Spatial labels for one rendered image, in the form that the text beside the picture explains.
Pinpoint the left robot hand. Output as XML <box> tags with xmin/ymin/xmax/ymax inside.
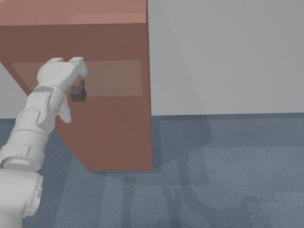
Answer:
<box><xmin>37</xmin><ymin>57</ymin><xmax>87</xmax><ymax>124</ymax></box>

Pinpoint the handle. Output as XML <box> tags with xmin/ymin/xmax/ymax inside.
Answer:
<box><xmin>69</xmin><ymin>80</ymin><xmax>86</xmax><ymax>103</ymax></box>

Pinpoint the left robot upper arm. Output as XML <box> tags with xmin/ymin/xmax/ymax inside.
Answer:
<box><xmin>0</xmin><ymin>168</ymin><xmax>44</xmax><ymax>228</ymax></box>

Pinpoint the left robot forearm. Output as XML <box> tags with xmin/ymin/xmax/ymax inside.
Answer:
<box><xmin>0</xmin><ymin>83</ymin><xmax>65</xmax><ymax>172</ymax></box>

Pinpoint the cabinet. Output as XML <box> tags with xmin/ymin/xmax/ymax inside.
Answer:
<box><xmin>0</xmin><ymin>0</ymin><xmax>153</xmax><ymax>172</ymax></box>

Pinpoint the drawer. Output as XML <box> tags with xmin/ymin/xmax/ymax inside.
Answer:
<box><xmin>11</xmin><ymin>60</ymin><xmax>143</xmax><ymax>97</ymax></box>

